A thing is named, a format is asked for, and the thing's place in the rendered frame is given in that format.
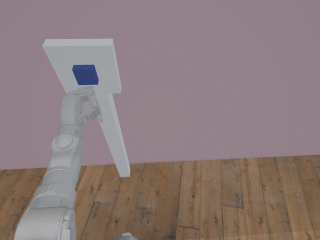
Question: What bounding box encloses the robot left shin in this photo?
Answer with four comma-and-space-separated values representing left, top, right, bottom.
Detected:
122, 232, 132, 236

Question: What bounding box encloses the left robot upper arm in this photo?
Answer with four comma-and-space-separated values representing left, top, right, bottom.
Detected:
16, 206, 76, 240

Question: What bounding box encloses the button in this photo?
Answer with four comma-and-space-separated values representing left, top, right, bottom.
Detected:
72, 64, 99, 85

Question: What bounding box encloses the left robot hand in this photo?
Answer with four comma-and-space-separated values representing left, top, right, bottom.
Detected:
60, 85, 103, 131

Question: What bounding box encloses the panel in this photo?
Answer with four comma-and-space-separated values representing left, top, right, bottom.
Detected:
42, 38, 131, 178

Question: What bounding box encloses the robot left forearm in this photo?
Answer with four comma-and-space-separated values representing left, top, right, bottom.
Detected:
14, 124, 84, 240

